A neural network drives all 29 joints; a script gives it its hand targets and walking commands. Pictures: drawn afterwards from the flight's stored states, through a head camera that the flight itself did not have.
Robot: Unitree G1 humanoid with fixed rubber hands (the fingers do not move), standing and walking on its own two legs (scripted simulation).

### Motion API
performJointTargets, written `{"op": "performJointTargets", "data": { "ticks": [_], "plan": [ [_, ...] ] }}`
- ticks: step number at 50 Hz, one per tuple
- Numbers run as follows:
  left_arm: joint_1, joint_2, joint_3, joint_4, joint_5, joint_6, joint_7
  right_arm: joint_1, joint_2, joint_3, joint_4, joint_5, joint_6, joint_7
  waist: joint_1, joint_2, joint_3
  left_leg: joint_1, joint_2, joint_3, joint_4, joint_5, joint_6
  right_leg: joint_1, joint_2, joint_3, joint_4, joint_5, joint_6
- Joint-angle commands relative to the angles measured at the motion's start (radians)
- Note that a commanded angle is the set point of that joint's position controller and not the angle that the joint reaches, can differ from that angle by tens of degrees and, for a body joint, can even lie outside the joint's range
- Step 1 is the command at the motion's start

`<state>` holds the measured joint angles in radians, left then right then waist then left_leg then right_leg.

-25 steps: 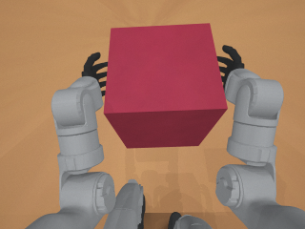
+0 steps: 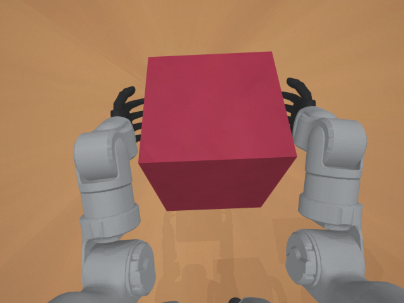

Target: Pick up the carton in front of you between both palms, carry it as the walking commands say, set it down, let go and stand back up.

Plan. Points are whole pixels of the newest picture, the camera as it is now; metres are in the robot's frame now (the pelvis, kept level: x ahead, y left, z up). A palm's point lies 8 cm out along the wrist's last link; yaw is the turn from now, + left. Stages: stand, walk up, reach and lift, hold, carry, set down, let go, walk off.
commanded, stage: carry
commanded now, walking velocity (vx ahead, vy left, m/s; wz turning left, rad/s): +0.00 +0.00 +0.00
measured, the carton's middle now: (212, 142) +0.40 -0.01 +0.07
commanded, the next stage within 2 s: none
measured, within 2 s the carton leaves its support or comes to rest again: neither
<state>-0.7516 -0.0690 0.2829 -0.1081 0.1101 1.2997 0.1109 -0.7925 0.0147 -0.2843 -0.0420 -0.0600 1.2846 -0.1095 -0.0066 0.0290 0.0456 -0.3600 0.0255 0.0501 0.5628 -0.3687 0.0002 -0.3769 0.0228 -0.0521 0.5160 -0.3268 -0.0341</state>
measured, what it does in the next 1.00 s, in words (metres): stands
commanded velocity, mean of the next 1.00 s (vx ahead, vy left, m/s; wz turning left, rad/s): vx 0.00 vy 0.00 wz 0.00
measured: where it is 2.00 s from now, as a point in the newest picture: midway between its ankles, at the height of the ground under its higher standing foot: outside the picture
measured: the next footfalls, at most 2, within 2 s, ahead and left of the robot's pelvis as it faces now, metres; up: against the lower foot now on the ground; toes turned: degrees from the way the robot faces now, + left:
none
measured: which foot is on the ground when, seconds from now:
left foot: down 0.00-1.00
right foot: down 0.00-1.00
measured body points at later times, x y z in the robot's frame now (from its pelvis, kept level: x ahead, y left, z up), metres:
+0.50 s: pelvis +0.01 +0.00 +0.00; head +0.00 +0.00 +0.45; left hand +0.37 +0.15 +0.11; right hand +0.37 -0.15 +0.11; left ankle -0.01 +0.11 -0.74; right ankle +0.01 -0.09 -0.73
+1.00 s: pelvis -0.02 +0.00 +0.00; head -0.04 +0.00 +0.45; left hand +0.33 +0.16 +0.12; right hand +0.34 -0.14 +0.12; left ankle -0.01 +0.11 -0.74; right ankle +0.01 -0.10 -0.73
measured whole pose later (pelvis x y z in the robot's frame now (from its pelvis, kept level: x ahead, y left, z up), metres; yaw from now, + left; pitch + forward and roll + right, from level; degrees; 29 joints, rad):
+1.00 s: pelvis -0.02 +0.00 +0.00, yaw +1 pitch +0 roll +0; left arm -0.65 0.00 0.18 0.21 0.06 1.25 0.11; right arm -0.66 -0.01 -0.19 0.22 -0.07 1.24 -0.12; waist 0.00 0.00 -0.07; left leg -0.28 0.02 0.06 0.54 -0.36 0.01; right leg -0.31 -0.01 -0.08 0.54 -0.33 -0.02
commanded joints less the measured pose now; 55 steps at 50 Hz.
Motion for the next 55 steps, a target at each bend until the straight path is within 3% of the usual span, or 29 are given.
{"op": "performJointTargets", "data": {
  "ticks": [1,4,6,13,36,55],
  "plan": [
    [-0.645,-0.952,-0.708,0.105,-0.417,-0.012,-0.245,-0.625,1.06,0.721,0.086,0.393,0.008,0.248,0.009,-0.164,-0.636,0.112,0.028,-0.015,-0.007,0.15,-0.018,0.456,-0.252,0.159,0.062,1.101,-0.09],
    [-0.661,-1.018,-0.689,0.144,-0.439,-0.043,-0.259,-0.603,1.12,0.692,0.151,0.398,-0.028,0.256,0.005,-0.102,-0.627,0.221,0.052,-0.029,0.015,0.39,0.001,0.353,-0.199,0.114,0.073,0.91,-0.044],
    [-0.68,-1.045,-0.689,0.142,-0.45,-0.064,-0.256,-0.607,1.145,0.685,0.152,0.409,-0.051,0.255,0.004,-0.067,-0.618,0.245,0.073,-0.037,0.03,0.462,0.01,0.313,-0.178,0.097,0.077,0.787,-0.035],
    [-0.694,-1.055,-0.707,0.085,-0.482,-0.097,-0.227,-0.634,1.137,0.702,0.057,0.44,-0.085,0.231,0.006,-0.025,-0.589,0.261,0.093,-0.055,0.024,0.419,0.025,0.263,-0.153,0.086,0.063,0.513,-0.035],
    [-0.65,-1.035,-0.658,0.173,-0.476,-0.101,-0.225,-0.599,1.098,0.654,0.131,0.42,-0.085,0.228,0.01,-0.026,-0.482,0.208,0.099,-0.076,-0.069,0.239,0.034,0.218,-0.148,0.084,-0.023,0.253,-0.023],
    [-0.667,-1.05,-0.657,0.163,-0.484,-0.096,-0.223,-0.617,1.109,0.653,0.119,0.428,-0.08,0.225,0.011,-0.029,-0.495,0.185,0.099,-0.078,-0.089,0.187,0.04,0.199,-0.152,0.085,-0.043,0.184,-0.017]
  ]
}}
